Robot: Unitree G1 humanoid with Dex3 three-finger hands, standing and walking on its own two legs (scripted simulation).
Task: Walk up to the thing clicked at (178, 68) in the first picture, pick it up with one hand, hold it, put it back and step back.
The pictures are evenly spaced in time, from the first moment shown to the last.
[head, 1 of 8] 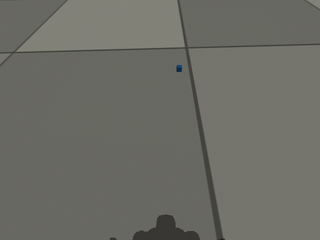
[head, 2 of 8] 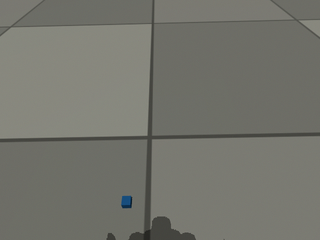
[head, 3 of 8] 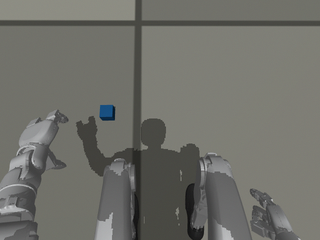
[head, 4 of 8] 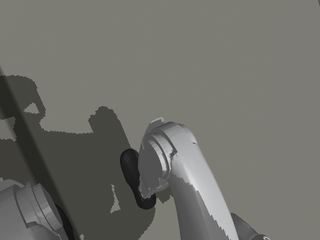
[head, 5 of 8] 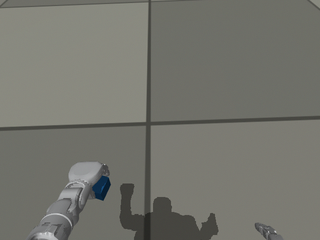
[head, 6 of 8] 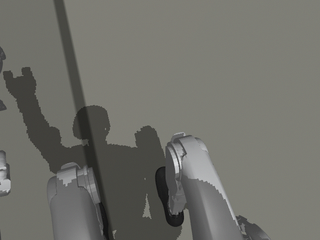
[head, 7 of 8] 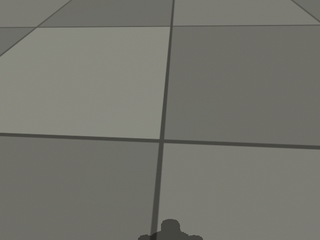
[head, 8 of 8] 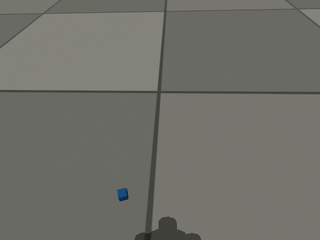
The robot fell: no
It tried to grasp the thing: yes
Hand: left
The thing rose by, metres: 0.66
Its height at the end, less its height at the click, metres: +0.00
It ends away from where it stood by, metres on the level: 0.55
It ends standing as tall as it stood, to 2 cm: yes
